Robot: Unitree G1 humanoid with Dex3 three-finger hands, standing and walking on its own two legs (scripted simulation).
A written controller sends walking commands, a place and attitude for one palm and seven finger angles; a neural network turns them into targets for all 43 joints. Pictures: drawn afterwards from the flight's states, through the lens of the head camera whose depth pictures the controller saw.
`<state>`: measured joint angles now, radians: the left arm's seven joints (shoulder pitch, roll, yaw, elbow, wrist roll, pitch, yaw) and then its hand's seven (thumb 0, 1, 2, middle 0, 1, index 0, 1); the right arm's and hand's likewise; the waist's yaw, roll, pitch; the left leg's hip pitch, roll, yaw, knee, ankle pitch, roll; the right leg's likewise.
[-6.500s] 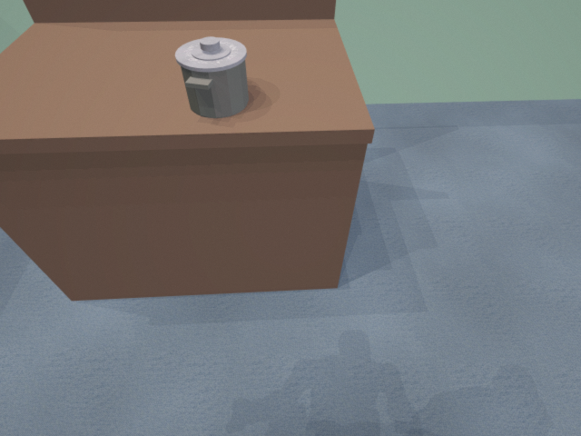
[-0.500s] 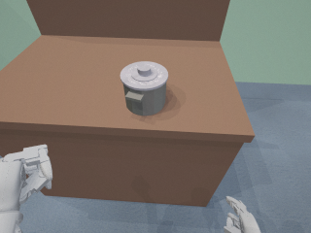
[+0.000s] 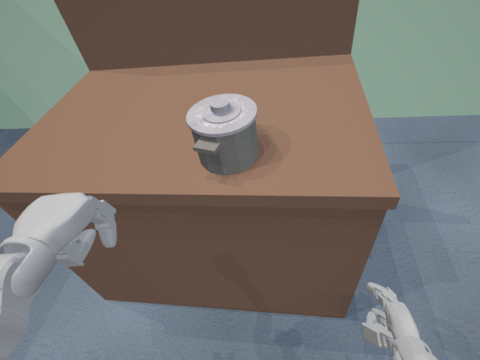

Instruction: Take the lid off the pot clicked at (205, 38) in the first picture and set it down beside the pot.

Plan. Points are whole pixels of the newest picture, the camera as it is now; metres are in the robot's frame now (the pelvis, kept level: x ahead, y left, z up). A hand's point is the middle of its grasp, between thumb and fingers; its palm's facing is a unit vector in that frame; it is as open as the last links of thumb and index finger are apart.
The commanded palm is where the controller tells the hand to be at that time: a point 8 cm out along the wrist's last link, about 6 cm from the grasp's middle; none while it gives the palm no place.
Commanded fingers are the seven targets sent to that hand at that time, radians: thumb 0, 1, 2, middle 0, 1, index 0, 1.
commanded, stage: reach forward and open the fingers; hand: left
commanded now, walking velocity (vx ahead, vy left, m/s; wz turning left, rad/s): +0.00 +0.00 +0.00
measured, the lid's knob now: (220, 105) +0.58 +0.13 +0.14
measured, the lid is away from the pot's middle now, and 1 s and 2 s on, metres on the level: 0.00 0.00 0.00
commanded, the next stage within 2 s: move the open hand above the knob in 0.60 s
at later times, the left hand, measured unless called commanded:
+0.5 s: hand (87, 192) +0.28 +0.26 +0.19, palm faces -0.07 -0.05 -1.00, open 9.5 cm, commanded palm +0.25 +0.26 +0.26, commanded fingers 0.00 -0.32 1.54 -0.86 -0.08 -0.86 -0.08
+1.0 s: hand (122, 158) +0.34 +0.23 +0.20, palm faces -0.12 +0.00 -0.99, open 9.9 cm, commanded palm +0.31 +0.23 +0.28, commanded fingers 0.00 -0.33 1.55 -0.86 -0.08 -0.86 -0.08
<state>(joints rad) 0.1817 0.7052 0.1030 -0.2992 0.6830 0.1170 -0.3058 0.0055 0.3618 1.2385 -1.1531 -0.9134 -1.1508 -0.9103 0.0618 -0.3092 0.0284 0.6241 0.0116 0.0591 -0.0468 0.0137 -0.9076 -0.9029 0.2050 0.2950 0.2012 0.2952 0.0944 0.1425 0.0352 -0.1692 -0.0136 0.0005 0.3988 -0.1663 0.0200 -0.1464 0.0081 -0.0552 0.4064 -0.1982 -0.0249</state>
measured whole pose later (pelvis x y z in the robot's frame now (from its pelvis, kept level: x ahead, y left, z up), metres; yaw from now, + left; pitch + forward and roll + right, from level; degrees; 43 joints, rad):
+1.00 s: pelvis -0.01 +0.03 +0.00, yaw -1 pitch -3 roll +0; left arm -0.53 0.64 -0.16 0.02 0.79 0.20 -0.48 0.00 -0.32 1.54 -0.88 -0.08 -0.88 -0.08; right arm 0.09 -0.31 0.04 0.63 0.03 0.05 0.02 0.01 -0.91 -0.90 0.20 0.29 0.20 0.30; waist 0.08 0.11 0.05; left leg -0.17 -0.05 0.02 0.31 -0.10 0.05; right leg -0.16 -0.02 -0.03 0.35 -0.14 0.00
